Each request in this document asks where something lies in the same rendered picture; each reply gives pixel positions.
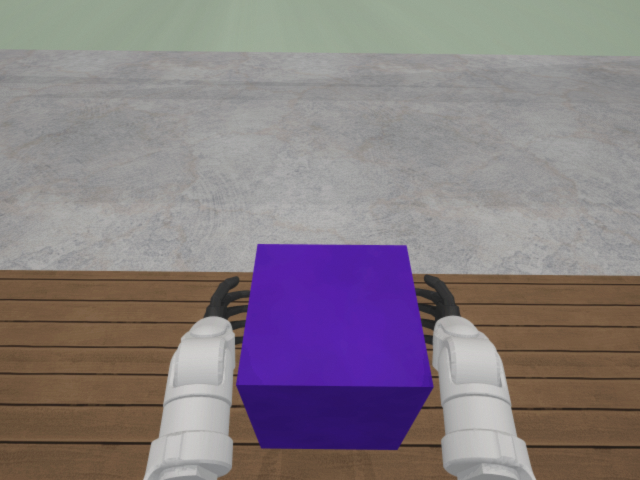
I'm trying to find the robot right forearm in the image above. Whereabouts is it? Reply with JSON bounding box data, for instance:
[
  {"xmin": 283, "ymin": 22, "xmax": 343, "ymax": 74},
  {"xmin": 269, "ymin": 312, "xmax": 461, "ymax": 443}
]
[{"xmin": 432, "ymin": 316, "xmax": 536, "ymax": 480}]

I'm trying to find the robot right hand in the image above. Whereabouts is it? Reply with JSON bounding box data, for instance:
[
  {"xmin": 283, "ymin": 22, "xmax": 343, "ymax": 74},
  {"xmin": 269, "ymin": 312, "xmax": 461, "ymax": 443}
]
[{"xmin": 415, "ymin": 275, "xmax": 461, "ymax": 345}]

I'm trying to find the carton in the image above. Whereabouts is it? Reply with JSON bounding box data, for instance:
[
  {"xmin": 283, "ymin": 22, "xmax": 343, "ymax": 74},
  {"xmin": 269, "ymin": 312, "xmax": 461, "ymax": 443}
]
[{"xmin": 236, "ymin": 244, "xmax": 434, "ymax": 450}]

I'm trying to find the robot left forearm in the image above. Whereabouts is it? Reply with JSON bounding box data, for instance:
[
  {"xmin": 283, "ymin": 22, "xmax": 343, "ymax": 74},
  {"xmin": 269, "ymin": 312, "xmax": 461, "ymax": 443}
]
[{"xmin": 143, "ymin": 316, "xmax": 235, "ymax": 480}]

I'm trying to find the robot left hand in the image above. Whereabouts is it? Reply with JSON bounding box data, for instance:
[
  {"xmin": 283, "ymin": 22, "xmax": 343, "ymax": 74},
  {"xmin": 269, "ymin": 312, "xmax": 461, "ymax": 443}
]
[{"xmin": 203, "ymin": 276, "xmax": 250, "ymax": 345}]

